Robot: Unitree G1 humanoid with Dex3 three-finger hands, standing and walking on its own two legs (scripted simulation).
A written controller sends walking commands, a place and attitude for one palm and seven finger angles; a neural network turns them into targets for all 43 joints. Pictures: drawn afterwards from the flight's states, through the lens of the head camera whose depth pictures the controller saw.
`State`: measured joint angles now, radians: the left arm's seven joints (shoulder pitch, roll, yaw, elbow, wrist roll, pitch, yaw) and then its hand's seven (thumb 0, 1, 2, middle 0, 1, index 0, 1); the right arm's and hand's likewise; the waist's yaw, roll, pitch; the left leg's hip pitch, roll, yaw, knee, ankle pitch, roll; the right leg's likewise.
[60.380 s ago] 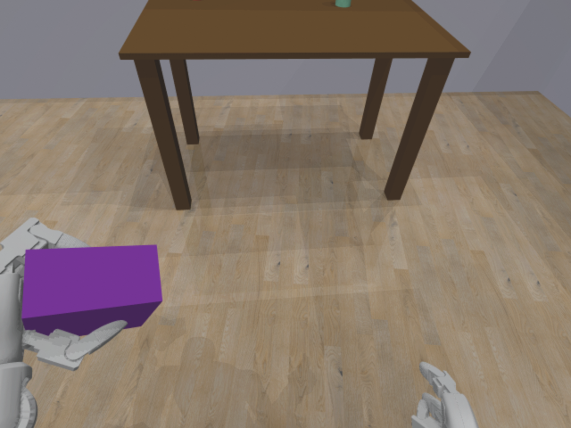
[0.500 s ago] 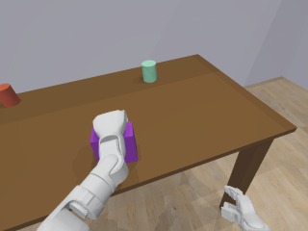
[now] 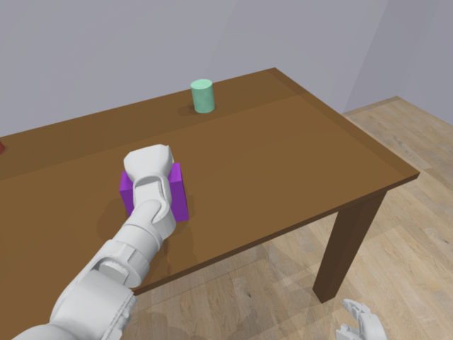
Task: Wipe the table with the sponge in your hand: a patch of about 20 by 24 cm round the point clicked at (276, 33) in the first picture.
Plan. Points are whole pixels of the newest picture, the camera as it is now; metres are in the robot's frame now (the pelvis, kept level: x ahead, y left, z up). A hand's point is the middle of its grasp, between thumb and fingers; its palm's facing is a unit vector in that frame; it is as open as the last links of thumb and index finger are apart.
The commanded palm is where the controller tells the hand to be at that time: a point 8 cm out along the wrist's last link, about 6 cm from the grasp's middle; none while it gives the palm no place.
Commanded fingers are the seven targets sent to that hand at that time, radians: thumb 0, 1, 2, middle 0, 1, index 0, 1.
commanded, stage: wipe forward along the third lane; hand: left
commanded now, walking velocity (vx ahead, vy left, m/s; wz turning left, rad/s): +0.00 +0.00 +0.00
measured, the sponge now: (158, 202) +0.38 +0.18 +0.04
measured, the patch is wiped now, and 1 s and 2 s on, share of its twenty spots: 0.95 1.00 1.00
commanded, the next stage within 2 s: wipe back along the third lane in 0.76 s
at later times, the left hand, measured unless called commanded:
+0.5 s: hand (152, 165) +0.44 +0.19 +0.09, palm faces -0.04 -0.06 -1.00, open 10.3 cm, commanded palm +0.42 +0.21 +0.13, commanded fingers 0.00 0.10 1.30 -1.20 -1.60 -1.20 -1.60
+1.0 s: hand (143, 156) +0.48 +0.22 +0.09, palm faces -0.04 -0.04 -1.00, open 10.3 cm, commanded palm +0.44 +0.22 +0.13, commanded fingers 0.00 0.10 1.30 -1.20 -1.60 -1.20 -1.60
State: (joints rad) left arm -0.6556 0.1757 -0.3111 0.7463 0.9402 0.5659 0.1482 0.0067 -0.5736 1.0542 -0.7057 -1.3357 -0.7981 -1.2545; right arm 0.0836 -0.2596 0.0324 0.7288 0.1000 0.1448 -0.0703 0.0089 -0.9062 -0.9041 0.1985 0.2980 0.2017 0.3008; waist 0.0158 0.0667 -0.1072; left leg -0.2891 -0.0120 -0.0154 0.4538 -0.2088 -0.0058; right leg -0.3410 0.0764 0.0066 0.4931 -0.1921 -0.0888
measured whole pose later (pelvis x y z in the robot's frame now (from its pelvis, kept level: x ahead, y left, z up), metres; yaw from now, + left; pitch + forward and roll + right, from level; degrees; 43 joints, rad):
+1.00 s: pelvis +0.03 +0.04 +0.00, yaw -1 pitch +9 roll +0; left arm -0.89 0.25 -0.19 1.06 0.97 0.47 0.21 0.03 -0.57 1.06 -0.70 -1.34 -0.77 -1.30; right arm 0.19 -0.25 0.01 0.76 0.08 0.13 -0.05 0.01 -0.91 -0.90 0.20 0.30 0.20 0.30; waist -0.05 0.05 -0.14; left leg -0.39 -0.03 0.01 0.47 -0.24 0.03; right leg -0.42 0.06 0.03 0.45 -0.19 -0.04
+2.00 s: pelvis +0.04 +0.04 +0.00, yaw +0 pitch +0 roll +0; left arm -0.41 0.17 -0.48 0.34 0.97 0.75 0.15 0.00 -0.50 1.03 -0.64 -1.39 -0.69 -1.37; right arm -0.01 -0.25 0.04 0.67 0.10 0.27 0.06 0.01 -0.91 -0.90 0.20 0.30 0.18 0.29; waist 0.06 0.07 -0.11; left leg -0.19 -0.04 0.00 0.46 -0.28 0.04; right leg -0.23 0.04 0.03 0.47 -0.25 -0.04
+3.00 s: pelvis +0.03 +0.02 +0.00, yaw -2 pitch -3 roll +1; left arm -0.10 0.23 -0.41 -0.04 0.92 0.67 0.14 0.00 -0.51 1.04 -0.62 -1.40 -0.71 -1.34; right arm -0.03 -0.25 0.04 0.62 0.10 0.24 0.06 0.01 -0.91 -0.90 0.20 0.30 0.20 0.30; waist 0.06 0.09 -0.08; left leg -0.14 -0.01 0.01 0.46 -0.28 0.00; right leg -0.19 0.08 0.03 0.49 -0.25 -0.08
